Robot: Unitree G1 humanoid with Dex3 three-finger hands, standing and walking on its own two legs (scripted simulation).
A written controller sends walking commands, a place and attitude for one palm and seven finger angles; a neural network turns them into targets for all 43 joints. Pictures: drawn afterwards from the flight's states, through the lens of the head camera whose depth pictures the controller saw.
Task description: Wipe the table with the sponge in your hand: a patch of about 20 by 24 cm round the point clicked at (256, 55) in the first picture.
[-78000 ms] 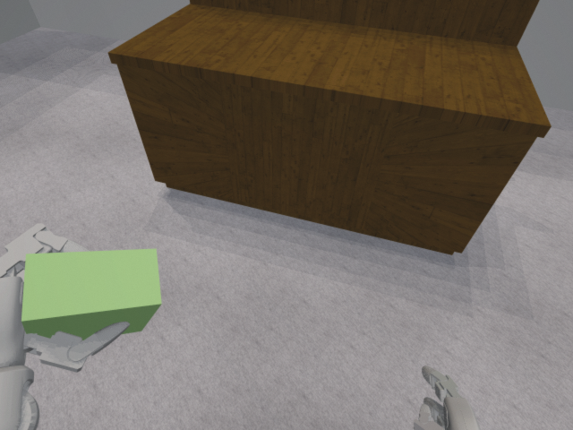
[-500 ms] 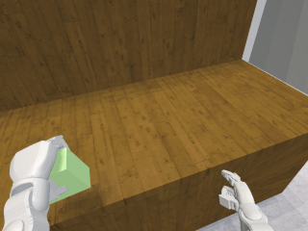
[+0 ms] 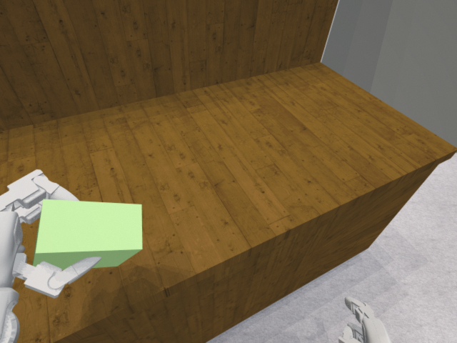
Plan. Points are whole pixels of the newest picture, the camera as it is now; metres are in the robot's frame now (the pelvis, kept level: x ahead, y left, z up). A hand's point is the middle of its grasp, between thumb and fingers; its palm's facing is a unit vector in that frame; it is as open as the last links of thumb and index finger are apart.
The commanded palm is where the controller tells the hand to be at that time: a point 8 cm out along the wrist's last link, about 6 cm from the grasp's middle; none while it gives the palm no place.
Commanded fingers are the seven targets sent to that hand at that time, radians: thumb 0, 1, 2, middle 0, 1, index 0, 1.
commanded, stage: step back with the hand held close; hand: left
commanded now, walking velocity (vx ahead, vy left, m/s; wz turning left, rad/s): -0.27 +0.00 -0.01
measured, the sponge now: (100, 238) +0.22 +0.20 +0.14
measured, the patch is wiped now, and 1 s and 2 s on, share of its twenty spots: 1.00 1.00 1.00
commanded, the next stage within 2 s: stop stepping back and stand still in 1.14 s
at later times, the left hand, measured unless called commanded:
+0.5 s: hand (0, 275) +0.15 +0.27 +0.17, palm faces +0.44 -0.81 -0.39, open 9.7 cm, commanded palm +0.11 +0.30 +0.18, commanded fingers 0.00 0.10 1.30 -1.20 -1.60 -1.20 -1.60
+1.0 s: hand out of the picture +0.08 +0.29 +0.16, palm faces +0.38 -0.85 -0.36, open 9.7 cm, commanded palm +0.03 +0.31 +0.18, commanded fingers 0.00 0.10 1.30 -1.20 -1.60 -1.20 -1.60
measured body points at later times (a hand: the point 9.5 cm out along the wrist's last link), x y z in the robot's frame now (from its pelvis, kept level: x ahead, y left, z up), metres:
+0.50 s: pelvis -0.05 +0.02 -0.01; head -0.06 +0.04 +0.43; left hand +0.12 +0.31 +0.19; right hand +0.14 -0.21 -0.07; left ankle +0.02 +0.09 -0.73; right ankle +0.00 -0.11 -0.72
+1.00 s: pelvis -0.14 +0.04 -0.01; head -0.13 +0.09 +0.44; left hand +0.05 +0.33 +0.18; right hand +0.03 -0.21 -0.06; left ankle -0.05 +0.10 -0.73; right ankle -0.13 -0.12 -0.69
